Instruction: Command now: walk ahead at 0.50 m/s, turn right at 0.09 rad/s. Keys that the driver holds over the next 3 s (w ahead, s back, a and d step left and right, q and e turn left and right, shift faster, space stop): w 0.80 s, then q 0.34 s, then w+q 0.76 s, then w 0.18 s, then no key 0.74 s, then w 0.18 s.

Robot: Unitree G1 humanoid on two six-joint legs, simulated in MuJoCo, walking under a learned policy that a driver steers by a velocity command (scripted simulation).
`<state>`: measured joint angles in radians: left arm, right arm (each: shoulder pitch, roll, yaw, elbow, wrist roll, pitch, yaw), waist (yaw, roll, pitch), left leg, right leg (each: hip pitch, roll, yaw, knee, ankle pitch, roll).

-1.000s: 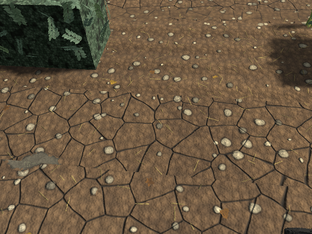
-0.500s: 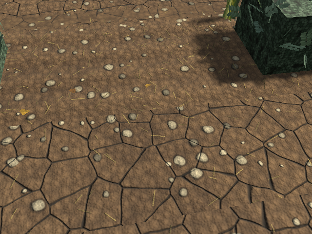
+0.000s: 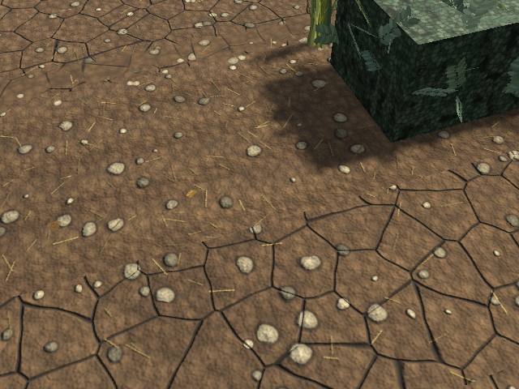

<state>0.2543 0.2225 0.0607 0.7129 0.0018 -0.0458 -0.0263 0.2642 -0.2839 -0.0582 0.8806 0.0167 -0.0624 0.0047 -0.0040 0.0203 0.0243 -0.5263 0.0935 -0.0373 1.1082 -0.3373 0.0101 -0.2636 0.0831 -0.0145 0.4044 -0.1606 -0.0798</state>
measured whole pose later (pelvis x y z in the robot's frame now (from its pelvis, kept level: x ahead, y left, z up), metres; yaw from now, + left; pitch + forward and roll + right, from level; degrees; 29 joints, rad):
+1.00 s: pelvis +0.52 -0.01 -0.17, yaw +4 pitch +3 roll -1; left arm 0.20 0.19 0.04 0.90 0.02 -0.06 -0.04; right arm 0.30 -0.23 -0.05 0.84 0.02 -0.04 -0.04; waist -0.05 0.05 0.05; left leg -0.63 0.07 -0.13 1.28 -0.38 -0.07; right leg -0.36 0.06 -0.08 0.56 -0.25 -0.06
